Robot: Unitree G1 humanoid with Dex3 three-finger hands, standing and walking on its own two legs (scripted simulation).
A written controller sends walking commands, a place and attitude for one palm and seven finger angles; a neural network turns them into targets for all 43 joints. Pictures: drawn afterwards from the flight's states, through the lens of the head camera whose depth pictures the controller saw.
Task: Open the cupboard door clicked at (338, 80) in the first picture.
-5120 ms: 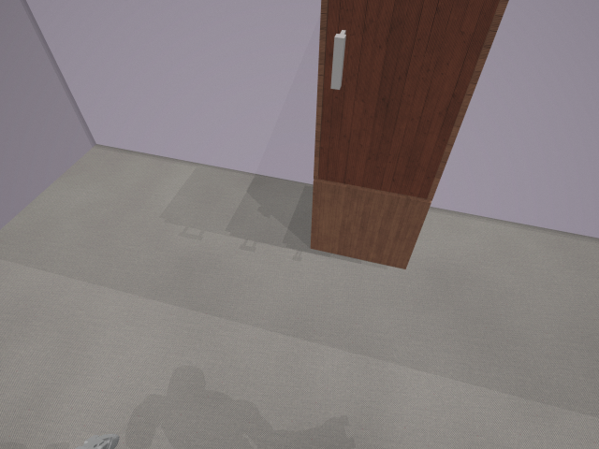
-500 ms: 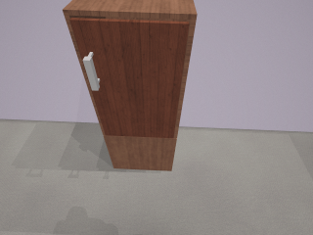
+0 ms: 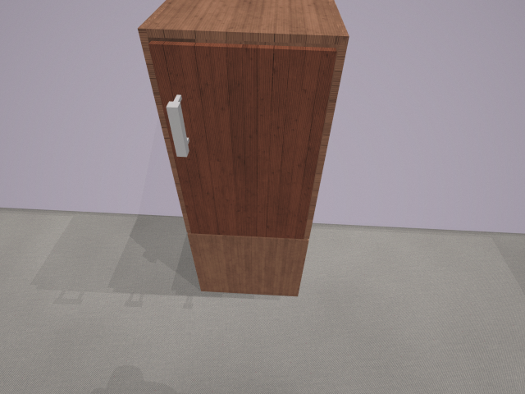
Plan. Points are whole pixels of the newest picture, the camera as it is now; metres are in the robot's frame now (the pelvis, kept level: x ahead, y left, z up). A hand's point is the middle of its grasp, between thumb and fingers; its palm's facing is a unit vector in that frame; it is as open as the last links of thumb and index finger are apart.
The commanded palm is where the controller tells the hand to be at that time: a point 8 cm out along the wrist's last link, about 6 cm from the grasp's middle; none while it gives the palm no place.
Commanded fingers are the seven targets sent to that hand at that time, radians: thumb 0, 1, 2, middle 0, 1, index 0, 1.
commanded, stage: look again from close up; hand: left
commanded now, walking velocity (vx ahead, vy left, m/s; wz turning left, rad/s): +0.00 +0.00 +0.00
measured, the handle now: (180, 125) +0.64 +0.23 +0.08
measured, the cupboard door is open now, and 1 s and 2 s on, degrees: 0 0 0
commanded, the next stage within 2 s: shuffle to correct the standing spot in 1.62 s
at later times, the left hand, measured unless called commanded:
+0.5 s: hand out of the picture -0.03 +0.15 -0.17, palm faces +0.05 -0.99 -0.15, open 7.4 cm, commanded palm none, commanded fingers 0.00 0.90 0.90 -0.20 -0.30 -0.20 -0.30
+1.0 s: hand out of the picture -0.02 +0.14 -0.17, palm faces +0.06 -0.99 -0.15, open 7.4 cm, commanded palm none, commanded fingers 0.00 0.90 0.90 -0.20 -0.30 -0.20 -0.30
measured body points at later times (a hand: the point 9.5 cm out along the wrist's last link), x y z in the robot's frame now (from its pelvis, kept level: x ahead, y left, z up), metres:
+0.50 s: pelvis -0.01 +0.00 +0.00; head -0.01 +0.00 +0.45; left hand -0.04 +0.20 -0.16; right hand -0.02 -0.21 -0.16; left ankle -0.01 +0.10 -0.74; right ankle +0.04 -0.13 -0.74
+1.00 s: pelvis -0.01 -0.02 +0.00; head -0.01 -0.01 +0.45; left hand -0.03 +0.19 -0.16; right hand -0.03 -0.21 -0.16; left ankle -0.01 +0.10 -0.74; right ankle +0.04 -0.13 -0.74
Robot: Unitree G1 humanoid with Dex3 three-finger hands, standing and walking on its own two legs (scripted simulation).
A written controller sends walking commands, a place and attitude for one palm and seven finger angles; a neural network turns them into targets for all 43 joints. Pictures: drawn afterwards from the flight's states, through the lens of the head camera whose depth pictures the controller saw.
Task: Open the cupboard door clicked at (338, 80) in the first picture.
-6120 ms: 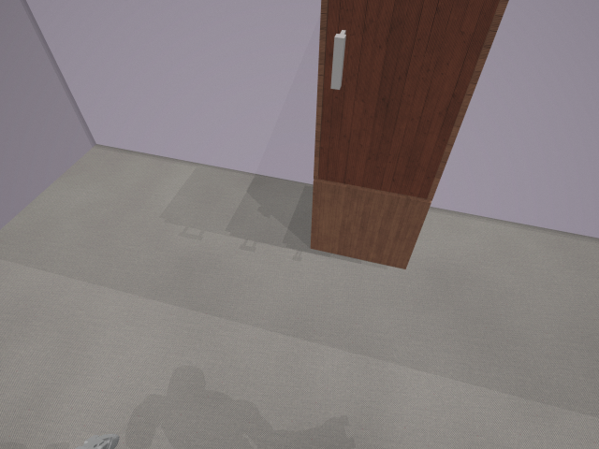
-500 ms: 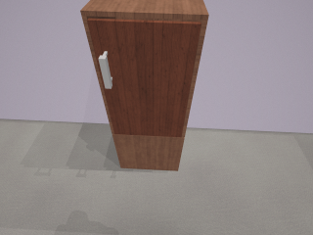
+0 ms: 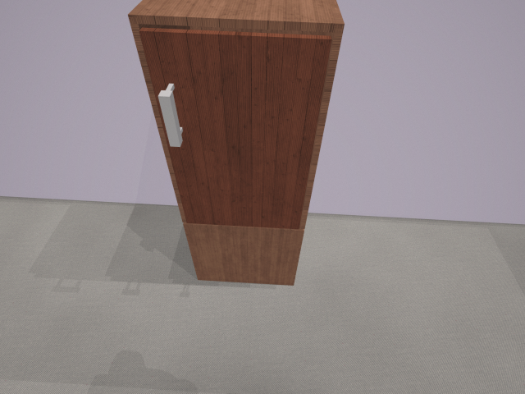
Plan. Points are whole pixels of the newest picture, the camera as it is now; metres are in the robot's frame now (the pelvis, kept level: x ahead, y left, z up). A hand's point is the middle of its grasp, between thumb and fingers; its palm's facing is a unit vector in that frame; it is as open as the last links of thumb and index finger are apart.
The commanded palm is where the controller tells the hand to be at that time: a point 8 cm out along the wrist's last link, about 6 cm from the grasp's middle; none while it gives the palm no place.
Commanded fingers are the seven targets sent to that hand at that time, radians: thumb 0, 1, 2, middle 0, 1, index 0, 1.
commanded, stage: look again from close up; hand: left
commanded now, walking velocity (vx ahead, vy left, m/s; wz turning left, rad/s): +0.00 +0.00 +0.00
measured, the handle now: (173, 115) +0.65 +0.25 +0.08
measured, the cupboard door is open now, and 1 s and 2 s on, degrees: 0 0 0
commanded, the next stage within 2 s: shuffle to correct the standing spot in 0.62 s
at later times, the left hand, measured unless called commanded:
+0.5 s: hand out of the picture -0.02 +0.14 -0.18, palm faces +0.09 -0.99 -0.14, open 7.4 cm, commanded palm none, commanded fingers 0.00 0.90 0.90 -0.20 -0.30 -0.20 -0.30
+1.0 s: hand out of the picture -0.02 +0.16 -0.19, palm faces +0.13 -0.98 -0.12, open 7.4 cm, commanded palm none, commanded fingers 0.00 0.90 0.90 -0.20 -0.30 -0.20 -0.30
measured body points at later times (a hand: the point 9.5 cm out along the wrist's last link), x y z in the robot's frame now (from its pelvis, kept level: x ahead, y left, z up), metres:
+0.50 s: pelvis +0.00 -0.01 +0.00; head +0.00 +0.00 +0.45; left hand -0.03 +0.19 -0.16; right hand -0.02 -0.20 -0.16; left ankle +0.00 +0.12 -0.74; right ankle +0.05 -0.11 -0.74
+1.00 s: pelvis +0.02 +0.01 -0.01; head +0.01 +0.03 +0.44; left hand -0.02 +0.21 -0.18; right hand -0.02 -0.20 -0.16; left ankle +0.00 +0.12 -0.74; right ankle +0.05 -0.11 -0.74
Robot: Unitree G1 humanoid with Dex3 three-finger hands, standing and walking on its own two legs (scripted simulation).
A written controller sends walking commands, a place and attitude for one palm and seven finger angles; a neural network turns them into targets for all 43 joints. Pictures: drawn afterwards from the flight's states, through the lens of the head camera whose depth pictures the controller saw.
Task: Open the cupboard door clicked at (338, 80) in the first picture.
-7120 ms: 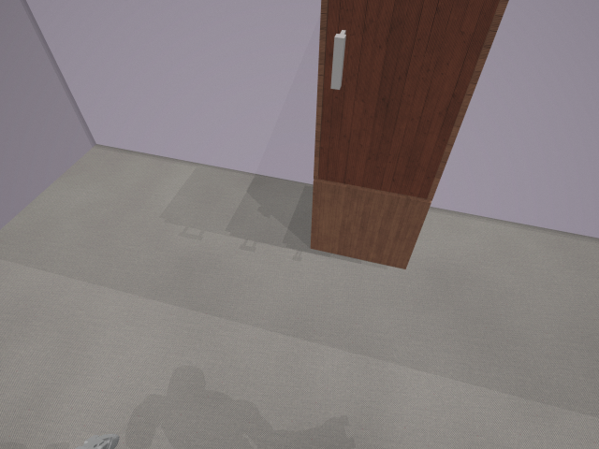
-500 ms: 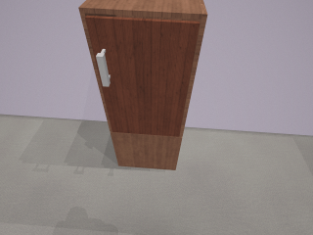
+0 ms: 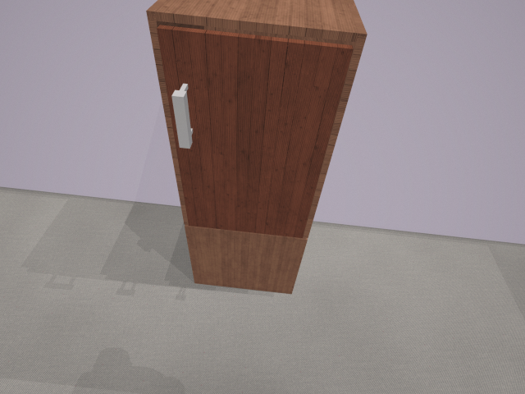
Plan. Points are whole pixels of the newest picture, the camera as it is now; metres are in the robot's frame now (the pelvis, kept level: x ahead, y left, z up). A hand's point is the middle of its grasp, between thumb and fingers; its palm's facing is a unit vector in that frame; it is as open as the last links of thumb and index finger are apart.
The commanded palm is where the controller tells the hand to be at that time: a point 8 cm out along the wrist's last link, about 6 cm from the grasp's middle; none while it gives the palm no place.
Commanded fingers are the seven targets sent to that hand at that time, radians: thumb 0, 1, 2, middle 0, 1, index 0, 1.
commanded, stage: shuffle to correct the standing spot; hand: left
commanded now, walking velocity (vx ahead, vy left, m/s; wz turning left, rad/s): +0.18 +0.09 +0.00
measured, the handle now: (185, 115) +0.63 +0.22 +0.08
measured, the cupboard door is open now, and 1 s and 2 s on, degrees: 0 0 0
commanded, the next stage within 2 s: come to a stop and stand still in 0.24 s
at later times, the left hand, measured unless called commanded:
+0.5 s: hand out of the picture +0.06 +0.19 -0.18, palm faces +0.13 -0.98 -0.14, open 7.4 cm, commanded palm none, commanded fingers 0.00 0.90 0.90 -0.20 -0.30 -0.20 -0.30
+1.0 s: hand out of the picture +0.13 +0.20 -0.16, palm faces +0.05 -0.97 -0.24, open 7.3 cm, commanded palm none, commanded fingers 0.00 0.90 0.90 -0.20 -0.30 -0.20 -0.30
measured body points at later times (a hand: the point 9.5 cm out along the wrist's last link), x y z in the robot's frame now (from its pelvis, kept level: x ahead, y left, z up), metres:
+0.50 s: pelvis +0.11 +0.04 +0.00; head +0.13 +0.05 +0.45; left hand +0.05 +0.24 -0.17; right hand +0.16 -0.20 -0.15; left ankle +0.18 +0.17 -0.73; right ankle +0.05 -0.09 -0.73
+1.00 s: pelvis +0.09 +0.01 +0.00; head +0.10 +0.00 +0.45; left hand +0.13 +0.25 -0.14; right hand +0.15 -0.22 -0.16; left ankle +0.09 +0.15 -0.70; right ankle +0.09 -0.07 -0.73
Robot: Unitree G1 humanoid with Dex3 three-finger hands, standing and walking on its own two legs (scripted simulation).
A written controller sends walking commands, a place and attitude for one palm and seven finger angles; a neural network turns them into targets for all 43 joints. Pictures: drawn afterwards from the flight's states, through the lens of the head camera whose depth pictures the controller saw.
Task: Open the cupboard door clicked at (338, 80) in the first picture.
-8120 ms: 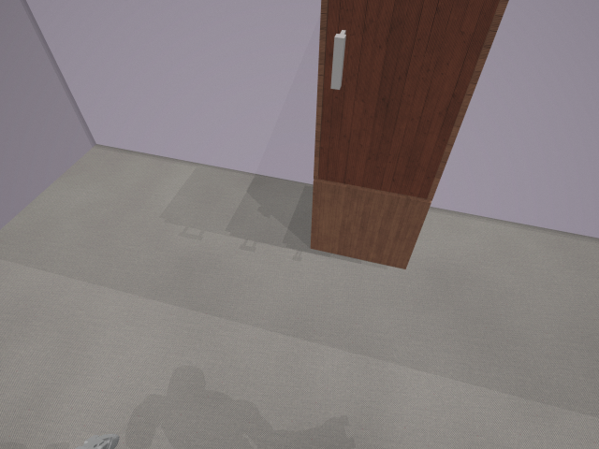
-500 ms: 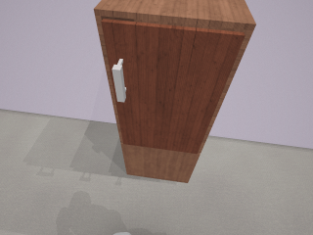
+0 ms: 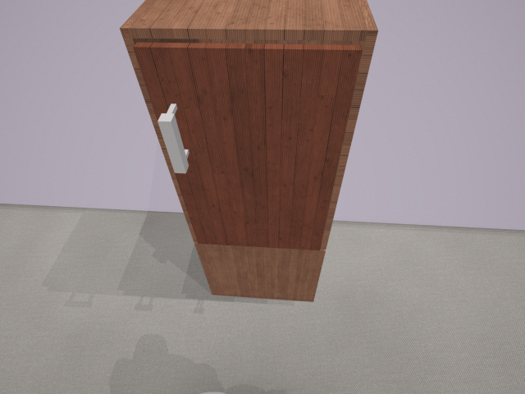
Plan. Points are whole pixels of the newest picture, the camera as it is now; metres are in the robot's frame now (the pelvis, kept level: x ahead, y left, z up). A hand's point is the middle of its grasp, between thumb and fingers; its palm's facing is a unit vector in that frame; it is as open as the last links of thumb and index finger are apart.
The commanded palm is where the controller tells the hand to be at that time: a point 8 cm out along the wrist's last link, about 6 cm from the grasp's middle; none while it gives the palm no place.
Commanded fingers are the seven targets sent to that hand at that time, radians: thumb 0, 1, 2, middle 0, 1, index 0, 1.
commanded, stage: come to a stop and stand still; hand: left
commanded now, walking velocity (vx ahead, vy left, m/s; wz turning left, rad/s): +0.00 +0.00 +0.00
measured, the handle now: (177, 138) +0.54 +0.21 +0.08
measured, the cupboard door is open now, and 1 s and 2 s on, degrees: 0 0 0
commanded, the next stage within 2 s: look again from close up in 0.68 s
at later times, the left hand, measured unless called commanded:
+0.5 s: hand out of the picture -0.02 +0.20 -0.17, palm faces +0.02 -0.98 -0.21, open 7.4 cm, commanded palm none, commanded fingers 0.00 0.90 0.90 -0.20 -0.30 -0.20 -0.30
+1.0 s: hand out of the picture +0.00 +0.20 -0.17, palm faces +0.00 -0.98 -0.19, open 7.4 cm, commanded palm none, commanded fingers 0.00 0.90 0.90 -0.20 -0.30 -0.20 -0.30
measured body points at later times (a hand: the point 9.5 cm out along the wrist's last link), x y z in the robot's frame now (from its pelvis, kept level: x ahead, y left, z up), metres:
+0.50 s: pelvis -0.02 +0.03 +0.00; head -0.02 +0.01 +0.45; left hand -0.02 +0.25 -0.15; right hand -0.03 -0.18 -0.17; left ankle -0.02 +0.12 -0.74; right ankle +0.00 -0.08 -0.73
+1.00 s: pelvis +0.00 +0.03 +0.01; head +0.02 +0.02 +0.46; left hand +0.00 +0.25 -0.15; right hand +0.00 -0.19 -0.16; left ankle -0.02 +0.12 -0.73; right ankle +0.00 -0.08 -0.73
